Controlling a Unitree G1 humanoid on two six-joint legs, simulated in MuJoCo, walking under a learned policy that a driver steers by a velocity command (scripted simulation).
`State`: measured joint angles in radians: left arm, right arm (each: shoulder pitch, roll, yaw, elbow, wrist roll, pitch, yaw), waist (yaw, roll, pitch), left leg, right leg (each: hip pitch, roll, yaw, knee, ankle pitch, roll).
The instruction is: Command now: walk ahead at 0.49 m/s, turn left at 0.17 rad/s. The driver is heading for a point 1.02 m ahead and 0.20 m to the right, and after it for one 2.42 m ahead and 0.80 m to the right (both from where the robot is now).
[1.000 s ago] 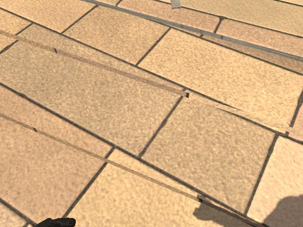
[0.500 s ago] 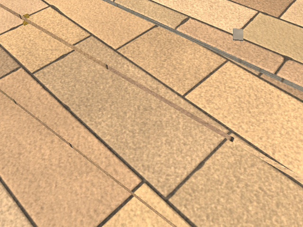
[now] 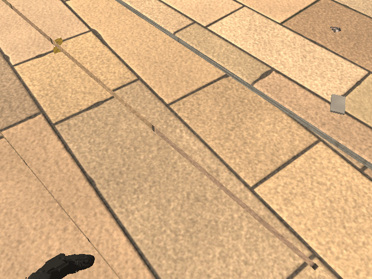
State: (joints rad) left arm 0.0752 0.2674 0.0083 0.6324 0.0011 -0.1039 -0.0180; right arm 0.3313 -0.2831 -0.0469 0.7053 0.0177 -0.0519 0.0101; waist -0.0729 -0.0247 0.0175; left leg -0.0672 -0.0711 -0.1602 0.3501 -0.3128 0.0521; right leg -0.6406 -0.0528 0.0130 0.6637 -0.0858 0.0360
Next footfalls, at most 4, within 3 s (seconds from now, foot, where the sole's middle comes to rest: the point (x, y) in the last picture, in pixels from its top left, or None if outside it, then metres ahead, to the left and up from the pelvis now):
0.02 right None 0.21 -0.14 -0.74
0.44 left None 0.37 0.13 -0.75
0.90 right None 0.43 -0.14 -0.74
1.32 left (200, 170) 0.87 -0.11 -0.71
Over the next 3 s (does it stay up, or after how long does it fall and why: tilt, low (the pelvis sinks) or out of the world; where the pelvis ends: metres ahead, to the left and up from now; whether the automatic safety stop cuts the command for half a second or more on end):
stays up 0.89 -0.25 0.07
